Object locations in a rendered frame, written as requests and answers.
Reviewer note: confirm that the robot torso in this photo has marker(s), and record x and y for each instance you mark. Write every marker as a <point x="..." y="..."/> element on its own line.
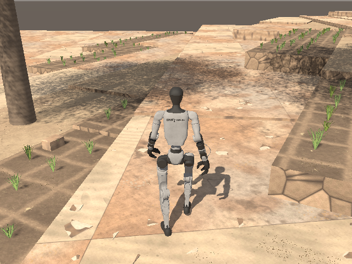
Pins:
<point x="175" y="132"/>

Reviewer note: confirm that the right robot upper arm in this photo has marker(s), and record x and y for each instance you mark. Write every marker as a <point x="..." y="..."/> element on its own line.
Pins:
<point x="195" y="125"/>

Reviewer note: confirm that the robot right hand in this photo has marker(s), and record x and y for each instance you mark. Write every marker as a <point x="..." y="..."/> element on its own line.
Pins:
<point x="206" y="166"/>

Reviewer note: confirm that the robot left forearm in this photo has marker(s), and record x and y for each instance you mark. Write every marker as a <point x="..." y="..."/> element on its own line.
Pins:
<point x="151" y="143"/>

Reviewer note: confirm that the robot left hand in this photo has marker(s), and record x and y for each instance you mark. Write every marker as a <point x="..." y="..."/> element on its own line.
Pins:
<point x="154" y="150"/>

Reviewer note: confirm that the right robot thigh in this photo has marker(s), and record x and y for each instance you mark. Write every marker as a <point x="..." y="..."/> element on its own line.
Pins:
<point x="188" y="161"/>

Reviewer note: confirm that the robot right forearm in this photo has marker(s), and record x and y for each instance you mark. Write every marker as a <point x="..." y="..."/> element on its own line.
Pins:
<point x="201" y="149"/>

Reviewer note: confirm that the left robot upper arm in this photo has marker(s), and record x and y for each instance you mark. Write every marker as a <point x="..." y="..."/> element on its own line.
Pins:
<point x="156" y="124"/>

